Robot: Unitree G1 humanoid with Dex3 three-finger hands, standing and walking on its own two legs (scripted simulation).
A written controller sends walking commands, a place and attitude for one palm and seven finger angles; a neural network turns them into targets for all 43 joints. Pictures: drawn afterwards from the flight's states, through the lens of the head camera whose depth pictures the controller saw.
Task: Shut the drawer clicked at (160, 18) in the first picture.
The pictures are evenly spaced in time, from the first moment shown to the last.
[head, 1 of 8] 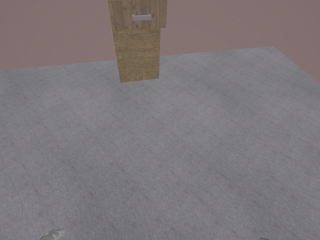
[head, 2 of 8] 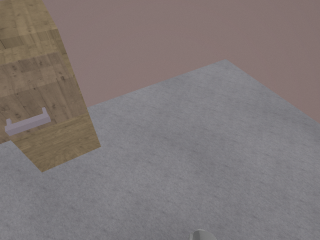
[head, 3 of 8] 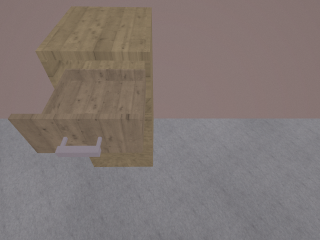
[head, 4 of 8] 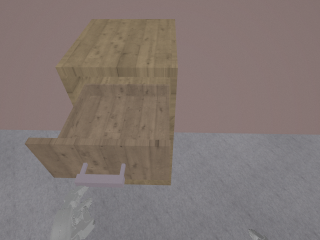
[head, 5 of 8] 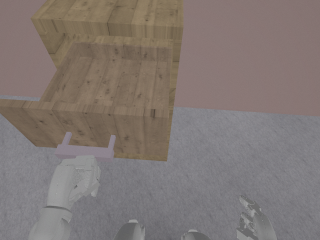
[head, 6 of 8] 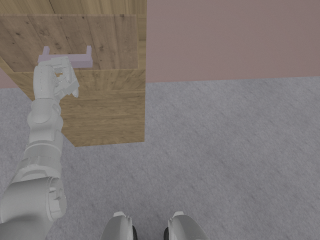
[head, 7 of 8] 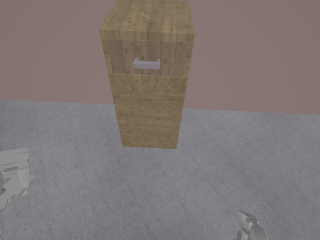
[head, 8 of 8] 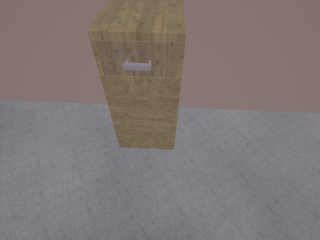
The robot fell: no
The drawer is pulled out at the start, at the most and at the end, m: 0.29 0.29 0.00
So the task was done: yes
